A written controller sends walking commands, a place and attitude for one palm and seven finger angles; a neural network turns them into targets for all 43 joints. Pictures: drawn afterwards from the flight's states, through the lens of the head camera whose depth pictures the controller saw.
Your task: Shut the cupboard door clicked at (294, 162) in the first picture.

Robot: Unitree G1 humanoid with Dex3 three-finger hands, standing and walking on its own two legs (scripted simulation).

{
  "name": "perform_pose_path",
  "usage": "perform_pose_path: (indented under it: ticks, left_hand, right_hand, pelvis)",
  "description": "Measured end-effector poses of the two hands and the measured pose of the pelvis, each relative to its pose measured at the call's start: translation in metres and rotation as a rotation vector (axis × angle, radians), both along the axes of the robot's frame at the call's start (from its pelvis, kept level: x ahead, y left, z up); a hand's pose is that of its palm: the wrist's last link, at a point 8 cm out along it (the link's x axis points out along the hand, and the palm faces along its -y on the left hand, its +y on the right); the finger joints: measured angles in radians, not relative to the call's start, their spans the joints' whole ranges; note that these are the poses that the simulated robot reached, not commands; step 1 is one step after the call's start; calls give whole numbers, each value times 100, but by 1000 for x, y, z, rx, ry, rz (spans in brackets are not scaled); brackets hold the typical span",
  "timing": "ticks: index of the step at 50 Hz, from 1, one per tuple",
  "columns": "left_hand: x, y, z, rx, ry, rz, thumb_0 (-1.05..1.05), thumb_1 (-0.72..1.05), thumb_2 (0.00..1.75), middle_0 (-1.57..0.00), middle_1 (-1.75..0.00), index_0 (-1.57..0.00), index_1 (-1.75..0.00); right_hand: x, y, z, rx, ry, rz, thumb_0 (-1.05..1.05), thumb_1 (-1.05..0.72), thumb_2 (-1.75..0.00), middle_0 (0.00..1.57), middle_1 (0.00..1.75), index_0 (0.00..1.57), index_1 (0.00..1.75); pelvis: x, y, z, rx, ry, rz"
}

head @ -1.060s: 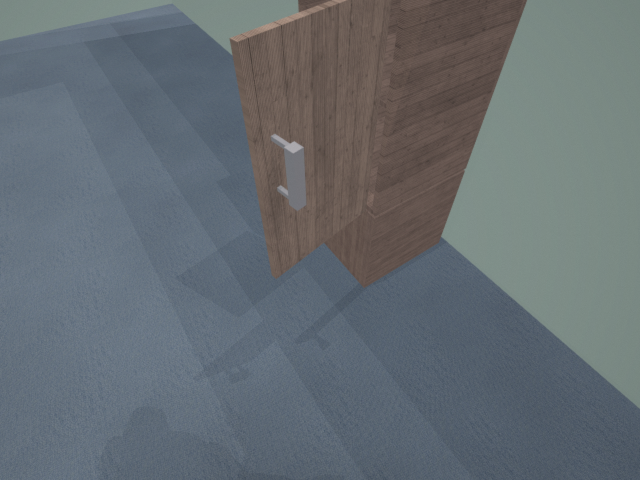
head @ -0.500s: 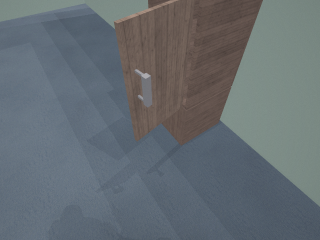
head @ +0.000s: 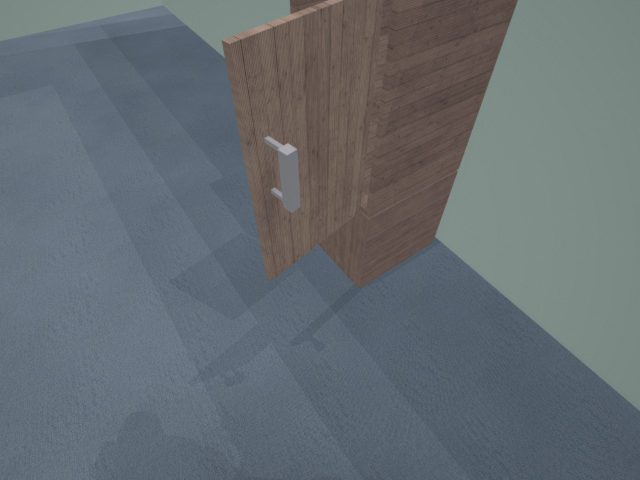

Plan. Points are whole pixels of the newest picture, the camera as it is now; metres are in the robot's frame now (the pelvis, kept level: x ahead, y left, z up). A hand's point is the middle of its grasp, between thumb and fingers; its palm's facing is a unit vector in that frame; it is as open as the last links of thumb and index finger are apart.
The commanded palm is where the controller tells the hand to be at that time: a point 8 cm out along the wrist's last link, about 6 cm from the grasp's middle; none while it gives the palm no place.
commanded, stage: walk around to get in front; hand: left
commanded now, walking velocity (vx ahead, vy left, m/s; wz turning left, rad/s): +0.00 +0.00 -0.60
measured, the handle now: (281, 174) +0.63 +0.11 -0.01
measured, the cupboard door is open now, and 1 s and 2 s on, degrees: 100 100 100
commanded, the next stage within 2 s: none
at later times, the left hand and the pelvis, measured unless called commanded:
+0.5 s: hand out of the picture +0.05 +0.17 -0.17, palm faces -0.18 -0.94 -0.29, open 7.4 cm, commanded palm none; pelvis -0.04 -0.03 -0.02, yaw -14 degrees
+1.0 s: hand (251, 465) +0.17 +0.12 -0.17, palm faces -0.49 -0.84 -0.24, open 7.4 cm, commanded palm none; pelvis -0.03 -0.02 -0.01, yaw -32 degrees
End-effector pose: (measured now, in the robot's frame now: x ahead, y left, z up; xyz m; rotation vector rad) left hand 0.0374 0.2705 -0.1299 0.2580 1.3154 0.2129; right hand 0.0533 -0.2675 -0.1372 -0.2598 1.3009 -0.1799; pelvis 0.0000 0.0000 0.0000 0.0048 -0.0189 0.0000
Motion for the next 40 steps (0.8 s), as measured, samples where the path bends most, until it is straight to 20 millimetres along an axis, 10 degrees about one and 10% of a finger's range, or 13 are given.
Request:
perform_pose_path:
  ticks: [19,29,40]
  left_hand:
    - [21,-39,-16,-22,-33,-150,1,91,90,-20,-30,-20,-30]
    - [20,-61,-7,-31,43,-247,1,90,90,-20,-30,-20,-30]
    - [83,-58,-27,-96,-7,-368,1,90,90,-20,-30,-20,-30]
  right_hand:
    - [-94,-1,-42,73,47,-211,1,-91,-90,21,30,20,29]
    - [-77,-26,-11,34,-84,-316,1,-91,-90,20,30,20,29]
    - [-82,-5,8,-47,-166,-378,1,-91,-90,21,30,20,29]
  pelvis:
    - [-34,-20,-28,34,6,-188]
    - [-39,-24,-8,35,33,-307]
    - [-31,-4,-14,2,49,-427]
